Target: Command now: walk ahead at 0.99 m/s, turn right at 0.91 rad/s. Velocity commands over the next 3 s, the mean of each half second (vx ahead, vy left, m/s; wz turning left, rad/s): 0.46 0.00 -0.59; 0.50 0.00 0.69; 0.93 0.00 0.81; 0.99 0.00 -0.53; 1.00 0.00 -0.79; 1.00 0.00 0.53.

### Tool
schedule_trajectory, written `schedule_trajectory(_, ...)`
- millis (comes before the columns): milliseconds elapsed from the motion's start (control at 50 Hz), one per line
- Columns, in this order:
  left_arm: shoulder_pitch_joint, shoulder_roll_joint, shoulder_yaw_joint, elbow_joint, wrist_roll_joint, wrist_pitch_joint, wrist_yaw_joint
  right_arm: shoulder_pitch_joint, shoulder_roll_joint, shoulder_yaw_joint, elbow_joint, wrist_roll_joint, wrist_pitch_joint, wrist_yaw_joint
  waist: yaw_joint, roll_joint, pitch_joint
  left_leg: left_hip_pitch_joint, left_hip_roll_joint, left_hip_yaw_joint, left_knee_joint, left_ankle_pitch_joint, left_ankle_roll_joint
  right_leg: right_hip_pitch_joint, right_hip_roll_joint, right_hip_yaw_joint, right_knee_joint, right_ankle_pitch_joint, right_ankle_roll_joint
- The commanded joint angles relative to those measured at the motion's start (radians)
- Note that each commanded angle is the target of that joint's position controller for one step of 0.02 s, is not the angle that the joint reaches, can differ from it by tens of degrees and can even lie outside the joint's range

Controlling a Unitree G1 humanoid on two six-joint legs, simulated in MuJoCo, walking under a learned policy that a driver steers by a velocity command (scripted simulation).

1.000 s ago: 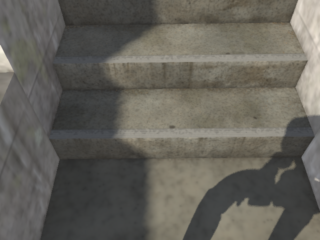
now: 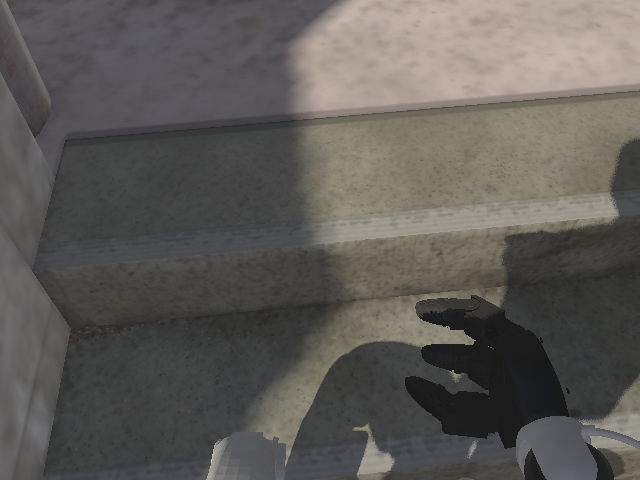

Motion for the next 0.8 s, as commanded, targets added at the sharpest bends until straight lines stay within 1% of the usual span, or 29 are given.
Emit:
schedule_trajectory(20, -0.088, 0.146, 0.035, -0.086, -0.020, -0.003, 0.040, -0.197, -0.091, 0.006, -0.187, 0.034, -0.006, -0.022, -0.041, -0.003, 0.105, 0.546, -0.019, 0.210, -0.606, 0.001, -0.012, -0.499, -0.170, 0.171, -0.476, 0.738, -0.101)
schedule_trajectory(40, -0.140, 0.135, 0.041, -0.133, -0.052, -0.003, 0.048, 0.012, -0.112, -0.015, -0.103, 0.052, -0.012, -0.035, -0.127, -0.018, -0.071, 0.905, -0.116, 0.247, -0.710, 0.117, -0.020, -0.484, -0.126, 0.080, -0.291, 1.437, -0.090)
schedule_trajectory(60, -0.187, 0.253, 0.080, -0.154, -0.063, -0.018, 0.041, 0.178, -0.167, -0.047, -0.049, 0.066, 0.000, -0.055, -0.227, -0.081, -0.324, 1.081, -0.129, 0.158, -0.755, 0.179, -0.017, -0.315, -0.182, 0.100, -0.079, 1.852, -0.091)
schedule_trajectory(80, -0.237, 0.367, 0.140, -0.203, -0.050, -0.049, 0.026, 0.398, -0.247, -0.089, -0.012, 0.075, 0.004, -0.060, -0.304, -0.221, -0.457, 1.058, -0.126, 0.057, -0.943, 0.076, 0.010, -0.053, -0.263, 0.169, 0.190, 2.110, -0.088)
schedule_trajectory(100, -0.314, 0.324, 0.155, -0.251, -0.050, -0.081, 0.010, 0.562, -0.344, -0.137, 0.027, 0.042, -0.038, -0.035, -0.361, -0.095, -0.575, 1.174, -0.030, -0.118, -1.169, 0.018, 0.071, 0.009, -0.206, 0.142, 0.568, 1.955, -0.035)
schedule_trajectory(120, -0.405, 0.111, 0.111, -0.326, -0.034, -0.097, -0.028, 0.561, -0.427, -0.169, 0.095, 0.045, -0.052, -0.030, -0.281, 0.349, -0.527, 1.292, 0.218, -0.525, -1.413, 0.398, 0.144, -0.257, -0.028, 0.048, 1.023, 0.648, 0.028)
schedule_trajectory(140, -0.373, 0.028, 0.082, -0.403, 0.015, -0.082, -0.024, 0.411, -0.396, -0.180, 0.125, 0.056, -0.035, -0.028, -0.160, 0.391, -0.478, 1.293, 0.343, -0.906, -1.663, 0.686, 0.206, -0.567, 0.014, 0.023, 1.429, 0.234, 0.056)
schedule_trajectory(160, -0.384, 0.024, 0.084, -0.424, 0.042, -0.049, -0.016, 0.334, -0.309, -0.171, 0.145, 0.069, -0.033, -0.010, -0.101, 0.144, -0.346, 1.266, 0.362, -0.776, -1.560, 0.620, 0.244, -0.716, -0.042, -0.011, 1.621, 0.193, 0.058)
schedule_trajectory(200, -0.564, -0.041, 0.050, -0.493, 0.046, 0.002, 0.000, 0.483, -0.156, -0.147, 0.329, 0.064, -0.032, -0.001, -0.120, -0.065, -0.023, 1.272, 0.270, -0.386, -1.524, 0.558, 0.166, -1.109, -0.082, -0.027, 1.765, -0.018, 0.030)
schedule_trajectory(220, -0.552, -0.102, 0.021, -0.504, 0.035, 0.026, 0.006, 0.563, -0.123, -0.145, 0.397, 0.055, -0.036, 0.002, -0.094, -0.034, 0.009, 1.298, 0.224, -0.240, -1.527, 0.594, 0.096, -1.204, -0.098, -0.021, 1.823, -0.063, 0.022)
schedule_trajectory(260, -0.555, -0.105, -0.004, -0.518, -0.003, 0.046, 0.015, 0.577, -0.059, -0.125, 0.458, 0.047, -0.053, 0.006, -0.041, -0.021, 0.110, 1.167, 0.201, -0.010, -1.655, 0.819, 0.017, -1.187, -0.110, -0.040, 1.688, -0.219, 0.032)
schedule_trajectory(280, -0.584, -0.073, -0.003, -0.552, -0.009, 0.058, 0.023, 0.488, -0.077, -0.127, 0.456, 0.051, -0.064, 0.011, 0.008, -0.004, 0.165, 1.026, 0.186, 0.090, -1.740, 0.873, -0.015, -1.109, -0.111, -0.048, 1.529, -0.255, 0.043)
schedule_trajectory(320, -0.688, -0.097, -0.015, -0.607, 0.019, 0.094, 0.048, 0.576, -0.140, -0.129, 0.503, 0.047, -0.067, 0.010, -0.035, 0.076, 0.184, 1.003, 0.154, 0.181, -1.833, 1.183, 0.023, -1.143, -0.063, -0.196, 1.669, -0.332, 0.044)
schedule_trajectory(360, -0.751, -0.126, -0.054, -0.699, -0.006, 0.087, 0.041, 0.600, -0.202, -0.133, 0.544, 0.052, -0.058, 0.014, 0.026, 0.126, 0.195, 1.007, 0.107, 0.246, -1.867, 1.233, 0.012, -1.150, -0.115, -0.184, 1.436, -0.375, 0.026)
schedule_trajectory(380, -0.663, -0.083, -0.057, -0.678, -0.012, 0.089, 0.026, 0.532, -0.235, -0.142, 0.513, 0.064, -0.034, 0.007, 0.068, 0.070, 0.108, 0.863, 0.035, 0.298, -1.920, 1.266, 0.047, -0.798, -0.116, -0.297, 1.128, -0.229, 0.045)
schedule_trajectory(400, -0.593, -0.044, -0.052, -0.621, -0.044, 0.096, 0.010, 0.524, -0.270, -0.149, 0.445, 0.094, -0.034, 0.006, 0.042, 0.010, -0.106, 0.777, 0.028, 0.232, -1.933, 1.371, 0.091, -0.292, -0.092, -0.378, 0.875, 0.094, 0.051)
schedule_trajectory(420, -0.462, -0.006, -0.030, -0.565, -0.061, 0.114, 0.026, 0.505, -0.366, -0.157, 0.404, 0.107, -0.071, 0.025, 0.078, 0.097, -0.303, 0.842, 0.069, 0.182, -1.829, 1.803, 0.091, -0.002, -0.037, -0.359, 0.911, 0.186, 0.062)
schedule_trajectory(440, -0.271, 0.008, -0.007, -0.523, -0.046, 0.131, 0.039, 0.445, -0.486, -0.200, 0.382, 0.114, -0.107, 0.046, 0.166, 0.243, -0.370, 0.970, 0.120, 0.144, -1.678, 1.970, 0.059, 0.074, -0.072, -0.271, 0.751, 0.194, 0.067)
schedule_trajectory(460, -0.169, 0.053, 0.019, -0.476, -0.006, 0.131, 0.035, 0.385, -0.478, -0.220, 0.365, 0.153, -0.111, 0.050, 0.226, 0.231, -0.383, 1.046, 0.120, 0.114, -1.450, 1.860, -0.006, 0.145, -0.099, -0.203, 0.449, 0.263, 0.051)
schedule_trajectory(480, -0.274, 0.098, 0.049, -0.455, 0.041, 0.108, 0.022, 0.460, -0.366, -0.212, 0.373, 0.157, -0.081, 0.038, 0.174, 0.010, -0.282, 0.905, -0.044, 0.134, -1.046, 0.577, -0.066, 0.182, -0.241, -0.012, 0.128, 0.658, -0.036)
schedule_trajectory(500, -0.329, 0.156, 0.061, -0.488, 0.020, 0.079, 0.023, 0.661, -0.263, -0.184, 0.337, 0.149, -0.040, 0.031, 0.058, -0.181, -0.522, 0.734, -0.171, -0.045, -0.351, -0.030, -0.091, 0.372, -0.660, 0.355, 0.301, 1.820, -0.259)
schedule_trajectory(520, -0.324, 0.171, 0.065, -0.512, -0.012, 0.073, 0.037, 0.629, -0.310, -0.207, 0.314, 0.103, -0.029, 0.035, 0.064, -0.063, -0.638, 0.738, -0.180, -0.138, -0.197, 0.054, -0.084, 0.247, -0.661, 0.343, 0.176, 1.666, -0.284)
schedule_trajectory(540, -0.421, 0.110, 0.049, -0.488, -0.016, 0.059, 0.030, 0.613, -0.285, -0.210, 0.283, 0.093, -0.003, 0.026, -0.025, 0.030, -0.532, 0.683, -0.107, -0.110, -0.216, 0.141, -0.081, 0.136, -0.610, 0.294, 0.150, 1.050, -0.257)
schedule_trajectory(560, -0.450, 0.047, 0.039, -0.447, -0.019, 0.046, 0.020, 0.590, -0.247, -0.210, 0.265, 0.065, 0.021, 0.010, -0.069, 0.095, -0.350, 0.629, -0.049, -0.043, -0.279, 0.152, -0.063, 0.023, -0.548, 0.251, 0.105, 0.563, -0.200)
schedule_trajectory(580, -0.451, 0.020, 0.034, -0.406, -0.018, 0.029, 0.016, 0.567, -0.212, -0.202, 0.256, 0.036, 0.037, 0.003, -0.103, 0.049, -0.192, 0.598, -0.019, -0.048, -0.286, 0.216, -0.047, -0.097, -0.503, 0.201, 0.044, 0.333, -0.150)
schedule_trajectory(620, -0.400, -0.041, 0.028, -0.327, -0.008, 0.010, 0.023, 0.566, -0.177, -0.191, 0.240, 0.029, 0.069, -0.008, -0.150, -0.007, 0.005, 0.536, -0.003, -0.026, -0.320, 0.220, -0.003, -0.286, -0.433, 0.081, -0.080, -0.149, -0.068)
schedule_trajectory(680, -0.291, 0.010, 0.044, -0.251, 0.012, -0.012, 0.028, 0.479, -0.124, -0.170, 0.188, 0.050, 0.067, 0.016, -0.138, -0.065, 0.020, 0.397, -0.015, 0.008, -0.370, 0.253, 0.022, -0.248, -0.445, -0.007, -0.171, -0.381, -0.051)
schedule_trajectory(720, -0.248, 0.032, 0.048, -0.239, 0.012, -0.032, 0.032, 0.407, -0.134, -0.173, 0.169, 0.042, 0.063, 0.032, -0.112, -0.068, -0.025, 0.290, -0.017, 0.035, -0.277, 0.330, 0.026, -0.160, -0.510, -0.008, -0.199, -0.397, -0.041)
schedule_trajectory(800, -0.156, 0.090, 0.062, -0.171, 0.020, -0.059, 0.018, 0.204, -0.068, -0.143, 0.067, 0.054, 0.078, 0.010, -0.103, -0.084, 0.019, -0.087, -0.036, -0.009, 0.199, 0.241, 0.074, -0.039, -0.623, -0.034, -0.261, -0.492, 0.002)
Next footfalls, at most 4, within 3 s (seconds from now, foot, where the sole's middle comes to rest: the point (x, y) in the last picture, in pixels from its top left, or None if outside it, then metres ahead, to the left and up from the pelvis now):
0.08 left None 0.25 0.15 -0.60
0.48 right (448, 365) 0.56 -0.13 -0.43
1.12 left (247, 173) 0.82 0.22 -0.26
1.66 right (209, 30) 1.26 0.37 -0.26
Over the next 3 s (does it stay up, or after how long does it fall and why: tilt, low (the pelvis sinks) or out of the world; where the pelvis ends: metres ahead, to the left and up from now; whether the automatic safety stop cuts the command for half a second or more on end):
stays up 2.25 0.56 0.47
